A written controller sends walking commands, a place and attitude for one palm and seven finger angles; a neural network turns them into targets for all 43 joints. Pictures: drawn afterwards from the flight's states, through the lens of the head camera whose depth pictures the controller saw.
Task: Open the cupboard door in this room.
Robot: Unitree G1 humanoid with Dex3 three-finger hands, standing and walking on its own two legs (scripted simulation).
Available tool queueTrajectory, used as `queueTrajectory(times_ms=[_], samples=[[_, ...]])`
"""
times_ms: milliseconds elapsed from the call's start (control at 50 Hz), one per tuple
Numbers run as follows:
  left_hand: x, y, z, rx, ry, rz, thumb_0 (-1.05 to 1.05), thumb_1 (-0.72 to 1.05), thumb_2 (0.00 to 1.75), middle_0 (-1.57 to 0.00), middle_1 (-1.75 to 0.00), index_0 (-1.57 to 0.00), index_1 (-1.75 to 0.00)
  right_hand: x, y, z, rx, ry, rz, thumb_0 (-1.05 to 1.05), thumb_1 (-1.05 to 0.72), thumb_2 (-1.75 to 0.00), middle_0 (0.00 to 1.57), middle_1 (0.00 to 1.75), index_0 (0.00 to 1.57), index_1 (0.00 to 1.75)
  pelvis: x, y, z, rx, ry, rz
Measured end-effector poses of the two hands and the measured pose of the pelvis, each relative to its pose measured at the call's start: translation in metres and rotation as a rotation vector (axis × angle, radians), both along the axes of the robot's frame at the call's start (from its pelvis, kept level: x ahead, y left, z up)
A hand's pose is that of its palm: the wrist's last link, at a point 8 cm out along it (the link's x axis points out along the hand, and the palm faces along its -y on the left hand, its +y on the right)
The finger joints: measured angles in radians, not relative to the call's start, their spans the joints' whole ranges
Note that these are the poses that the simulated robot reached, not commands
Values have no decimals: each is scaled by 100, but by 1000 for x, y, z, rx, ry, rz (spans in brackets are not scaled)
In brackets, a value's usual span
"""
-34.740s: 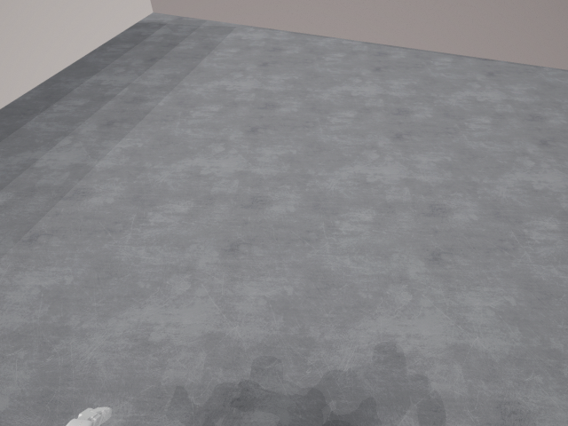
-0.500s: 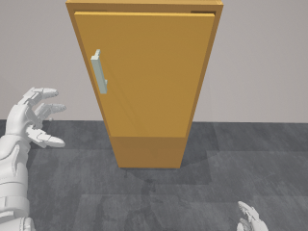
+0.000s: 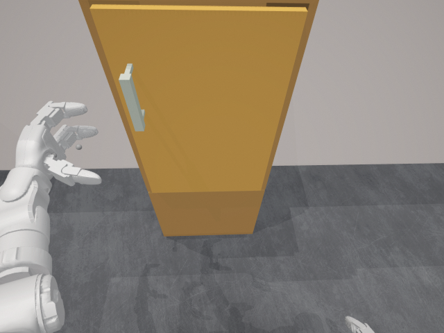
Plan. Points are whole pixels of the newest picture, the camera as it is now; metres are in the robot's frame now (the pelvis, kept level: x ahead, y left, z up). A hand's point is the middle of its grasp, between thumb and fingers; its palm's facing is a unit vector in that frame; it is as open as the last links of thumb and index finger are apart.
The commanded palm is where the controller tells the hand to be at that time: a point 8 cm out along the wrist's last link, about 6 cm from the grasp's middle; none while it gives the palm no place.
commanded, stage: move the hooked fingers beside the handle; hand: left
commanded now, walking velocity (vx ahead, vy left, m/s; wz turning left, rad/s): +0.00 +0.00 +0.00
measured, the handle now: (134, 98) +0.56 +0.20 +0.10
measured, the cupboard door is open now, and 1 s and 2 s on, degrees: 0 0 0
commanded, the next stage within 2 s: slide the fingers in behind the handle in 1.50 s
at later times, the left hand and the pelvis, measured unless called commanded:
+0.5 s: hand (92, 120) +0.48 +0.26 +0.11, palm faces +0.03 -1.00 +0.01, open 14.0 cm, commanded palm +0.46 +0.31 +0.11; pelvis +0.00 +0.01 -0.01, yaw -1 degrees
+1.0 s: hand (101, 112) +0.51 +0.25 +0.10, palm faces +0.02 -1.00 +0.01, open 14.0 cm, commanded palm +0.48 +0.30 +0.10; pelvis +0.02 +0.01 -0.01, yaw -2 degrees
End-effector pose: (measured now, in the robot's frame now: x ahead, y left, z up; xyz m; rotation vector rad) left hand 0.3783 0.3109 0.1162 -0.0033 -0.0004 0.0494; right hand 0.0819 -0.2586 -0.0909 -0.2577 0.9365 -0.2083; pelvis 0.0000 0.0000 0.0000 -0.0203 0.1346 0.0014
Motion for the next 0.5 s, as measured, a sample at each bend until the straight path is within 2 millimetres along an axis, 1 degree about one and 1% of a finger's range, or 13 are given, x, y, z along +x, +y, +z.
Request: queueTrajectory(times_ms=[120, 220, 360, 500], samples=[[12, 6, -2, -6, 3, 8, -1, -50, 30, -30, -120, -30, -120, -8, -1, -3, -12, 46, -6, 1, -90, -90, 21, 30, 21, 30, -1, 1, -2, -4, 18, 2], [26, 7, -2, -1, 2, -4, -1, -50, 30, -30, -120, -30, -120, -20, -5, -6, -29, 100, -20, 1, -90, -90, 21, 30, 21, 30, -2, 2, -5, -9, 39, 6], [51, 3, -6, -5, 16, -19, -1, -50, 30, -30, -120, -30, -120, -43, -9, -9, -50, 182, -56, 1, -90, -90, 21, 30, 21, 30, -3, 4, -8, -15, 73, 5], [75, 0, -7, -10, 17, -21, -1, -50, 30, -30, -120, -30, -120, -69, -8, -10, -54, 265, -104, 1, -91, -90, 21, 30, 21, 30, 0, 6, -11, -18, 105, -8]])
